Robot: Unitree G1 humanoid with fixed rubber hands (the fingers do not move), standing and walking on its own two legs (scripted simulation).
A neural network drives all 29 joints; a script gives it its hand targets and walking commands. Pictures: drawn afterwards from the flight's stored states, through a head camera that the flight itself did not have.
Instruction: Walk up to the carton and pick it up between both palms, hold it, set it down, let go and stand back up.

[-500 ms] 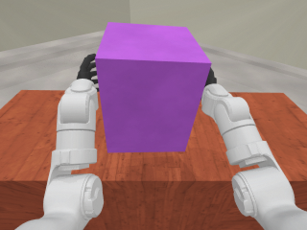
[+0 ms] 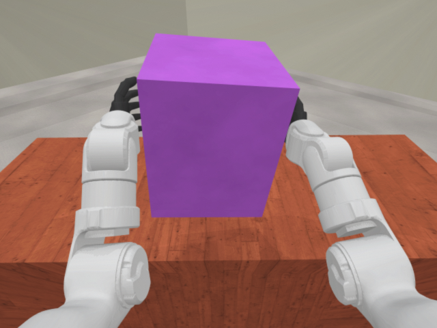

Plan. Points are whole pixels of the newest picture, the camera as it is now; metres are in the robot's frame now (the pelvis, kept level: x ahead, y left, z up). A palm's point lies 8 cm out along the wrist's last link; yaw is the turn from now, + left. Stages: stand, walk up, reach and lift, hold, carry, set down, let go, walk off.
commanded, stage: hold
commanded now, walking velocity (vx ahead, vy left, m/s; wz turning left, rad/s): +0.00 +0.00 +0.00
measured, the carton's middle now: (209, 127) +0.40 +0.00 +0.25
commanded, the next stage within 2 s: none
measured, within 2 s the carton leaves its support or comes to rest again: neither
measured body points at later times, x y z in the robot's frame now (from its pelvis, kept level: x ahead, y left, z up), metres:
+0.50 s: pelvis +0.00 -0.01 +0.00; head -0.06 +0.00 +0.45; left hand +0.39 +0.14 +0.27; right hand +0.39 -0.15 +0.25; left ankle +0.03 +0.13 -0.75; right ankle +0.01 -0.12 -0.75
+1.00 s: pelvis +0.00 +0.00 +0.00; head -0.08 +0.00 +0.44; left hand +0.38 +0.14 +0.28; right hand +0.38 -0.15 +0.25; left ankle +0.03 +0.13 -0.75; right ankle +0.01 -0.12 -0.75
